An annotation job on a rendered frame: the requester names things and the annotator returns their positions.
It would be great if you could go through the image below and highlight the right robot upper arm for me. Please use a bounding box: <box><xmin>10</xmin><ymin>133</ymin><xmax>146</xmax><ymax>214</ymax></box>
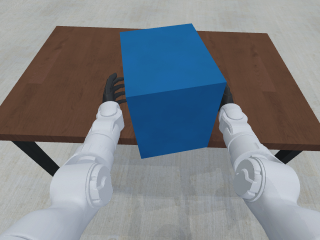
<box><xmin>232</xmin><ymin>157</ymin><xmax>320</xmax><ymax>240</ymax></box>

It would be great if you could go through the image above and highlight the table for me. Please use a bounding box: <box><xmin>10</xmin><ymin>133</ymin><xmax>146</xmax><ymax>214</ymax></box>
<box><xmin>0</xmin><ymin>26</ymin><xmax>320</xmax><ymax>177</ymax></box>

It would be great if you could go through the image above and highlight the robot right forearm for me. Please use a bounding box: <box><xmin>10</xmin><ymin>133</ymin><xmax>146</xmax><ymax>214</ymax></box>
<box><xmin>218</xmin><ymin>103</ymin><xmax>300</xmax><ymax>195</ymax></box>

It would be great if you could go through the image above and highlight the left robot upper arm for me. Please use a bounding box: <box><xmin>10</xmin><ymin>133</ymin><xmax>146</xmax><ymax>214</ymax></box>
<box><xmin>0</xmin><ymin>162</ymin><xmax>113</xmax><ymax>240</ymax></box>

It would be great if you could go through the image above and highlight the carton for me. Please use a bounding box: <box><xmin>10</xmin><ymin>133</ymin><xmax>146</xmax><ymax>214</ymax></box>
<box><xmin>119</xmin><ymin>23</ymin><xmax>227</xmax><ymax>159</ymax></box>

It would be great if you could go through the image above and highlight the right robot hand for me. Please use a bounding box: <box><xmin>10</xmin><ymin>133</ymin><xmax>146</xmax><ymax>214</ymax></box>
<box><xmin>218</xmin><ymin>83</ymin><xmax>234</xmax><ymax>112</ymax></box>

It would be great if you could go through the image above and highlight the robot left forearm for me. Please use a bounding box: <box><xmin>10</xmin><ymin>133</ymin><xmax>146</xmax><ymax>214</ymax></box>
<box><xmin>49</xmin><ymin>101</ymin><xmax>125</xmax><ymax>200</ymax></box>

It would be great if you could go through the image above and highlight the left robot hand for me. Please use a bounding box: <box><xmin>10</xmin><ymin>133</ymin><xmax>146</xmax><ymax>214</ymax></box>
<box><xmin>102</xmin><ymin>72</ymin><xmax>127</xmax><ymax>105</ymax></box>

